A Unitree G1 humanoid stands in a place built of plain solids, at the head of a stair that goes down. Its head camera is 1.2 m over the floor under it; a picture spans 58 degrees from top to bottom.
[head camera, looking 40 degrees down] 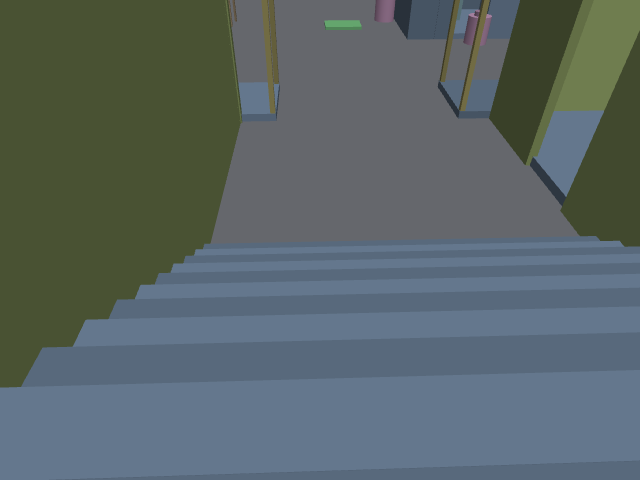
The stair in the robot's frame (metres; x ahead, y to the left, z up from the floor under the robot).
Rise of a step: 0.17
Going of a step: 0.27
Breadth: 3.94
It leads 2 degrees to the left of straight ahead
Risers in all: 10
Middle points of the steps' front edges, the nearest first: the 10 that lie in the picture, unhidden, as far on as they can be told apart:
0.78 -0.91 0.00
1.06 -0.91 -0.17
1.33 -0.90 -0.34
1.61 -0.89 -0.51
1.88 -0.88 -0.68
2.16 -0.87 -0.85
2.43 -0.86 -1.02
2.71 -0.85 -1.19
2.98 -0.85 -1.36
3.26 -0.84 -1.53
